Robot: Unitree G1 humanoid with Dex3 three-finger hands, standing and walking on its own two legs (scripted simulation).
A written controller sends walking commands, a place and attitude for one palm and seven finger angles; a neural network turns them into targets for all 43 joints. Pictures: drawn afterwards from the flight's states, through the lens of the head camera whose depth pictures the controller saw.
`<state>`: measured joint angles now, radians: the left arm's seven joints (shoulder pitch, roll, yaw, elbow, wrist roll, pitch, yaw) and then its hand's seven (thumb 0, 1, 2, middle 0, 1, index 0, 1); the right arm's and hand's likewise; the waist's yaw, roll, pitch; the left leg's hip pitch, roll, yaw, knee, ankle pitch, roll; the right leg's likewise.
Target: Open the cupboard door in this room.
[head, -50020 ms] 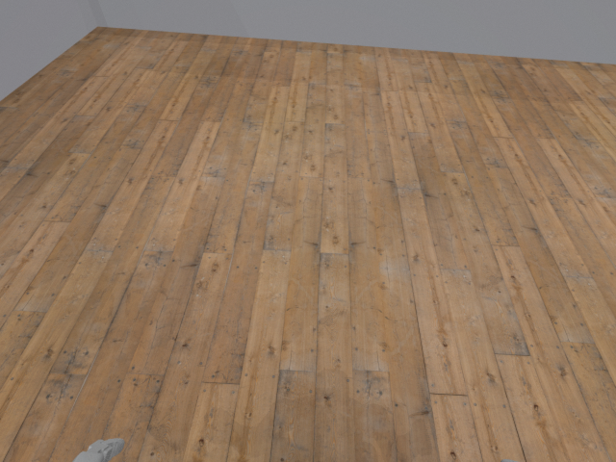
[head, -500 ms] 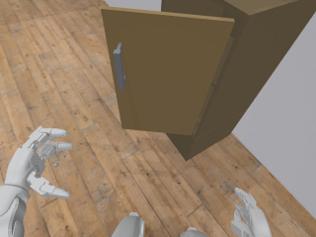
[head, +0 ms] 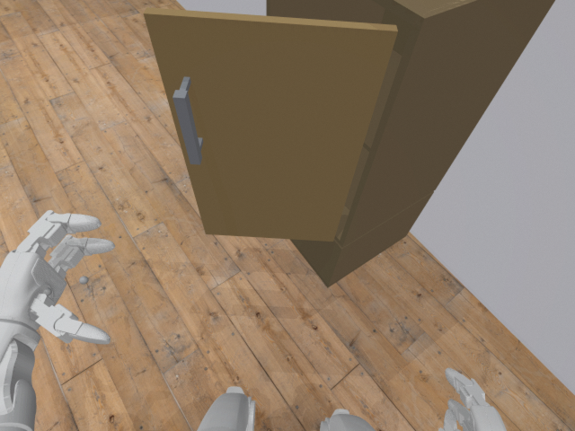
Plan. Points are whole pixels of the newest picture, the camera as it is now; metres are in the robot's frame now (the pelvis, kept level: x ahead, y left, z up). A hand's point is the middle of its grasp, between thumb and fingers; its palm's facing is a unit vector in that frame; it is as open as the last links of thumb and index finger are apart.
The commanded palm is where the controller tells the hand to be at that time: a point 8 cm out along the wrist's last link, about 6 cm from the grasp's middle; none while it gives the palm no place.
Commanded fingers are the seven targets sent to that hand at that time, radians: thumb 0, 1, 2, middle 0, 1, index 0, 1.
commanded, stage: raise the hand with hooked fingers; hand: left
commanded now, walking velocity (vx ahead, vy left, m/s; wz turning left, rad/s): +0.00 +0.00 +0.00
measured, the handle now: (191, 123) +0.59 +0.20 +0.05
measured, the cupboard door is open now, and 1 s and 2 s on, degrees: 53 53 53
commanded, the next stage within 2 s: move the hooked fingers beside the handle in 0.22 s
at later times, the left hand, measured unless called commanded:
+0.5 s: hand (95, 268) +0.30 +0.27 +0.05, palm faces +0.02 -1.00 -0.01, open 14.0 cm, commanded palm +0.29 +0.31 +0.06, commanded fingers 0.00 -0.50 0.30 -0.30 -1.20 -0.30 -1.20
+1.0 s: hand (123, 212) +0.39 +0.26 +0.05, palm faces +0.00 -1.00 -0.01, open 14.0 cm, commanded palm +0.38 +0.31 +0.05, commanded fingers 0.00 -0.50 0.30 -0.30 -1.20 -0.30 -1.20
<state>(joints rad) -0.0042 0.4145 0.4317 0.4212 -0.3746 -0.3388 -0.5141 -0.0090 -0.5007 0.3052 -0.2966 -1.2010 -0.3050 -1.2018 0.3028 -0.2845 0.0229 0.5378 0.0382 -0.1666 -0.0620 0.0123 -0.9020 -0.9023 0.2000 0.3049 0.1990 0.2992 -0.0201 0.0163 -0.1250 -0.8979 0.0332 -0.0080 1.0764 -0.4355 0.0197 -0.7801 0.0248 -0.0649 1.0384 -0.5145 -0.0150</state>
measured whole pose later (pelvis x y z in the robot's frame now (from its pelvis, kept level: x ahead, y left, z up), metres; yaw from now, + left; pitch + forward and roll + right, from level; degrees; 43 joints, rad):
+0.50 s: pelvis +0.00 -0.01 -0.01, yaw +0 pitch +15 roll -3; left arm -0.14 0.42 0.43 0.54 -0.36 -0.35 -0.53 -0.01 -0.50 0.30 -0.30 -1.20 -0.31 -1.20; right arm 0.26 -0.28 0.04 0.55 0.04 -0.15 -0.08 0.01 -0.90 -0.90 0.20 0.30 0.20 0.30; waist -0.01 0.02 -0.13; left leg -0.93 0.04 -0.02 1.12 -0.45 0.01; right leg -0.81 0.03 -0.08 1.08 -0.53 -0.03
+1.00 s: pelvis +0.00 +0.01 -0.01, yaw -1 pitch +18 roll -3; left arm -0.44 0.46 0.42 0.79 -0.25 -0.37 -0.44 -0.01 -0.50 0.31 -0.30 -1.20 -0.30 -1.20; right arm 0.34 -0.27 0.03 0.60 0.03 -0.07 -0.05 0.01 -0.90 -0.90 0.20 0.30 0.20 0.30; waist -0.06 0.02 -0.13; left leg -0.99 0.04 0.01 1.12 -0.45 0.04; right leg -0.87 0.03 -0.05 1.08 -0.52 0.00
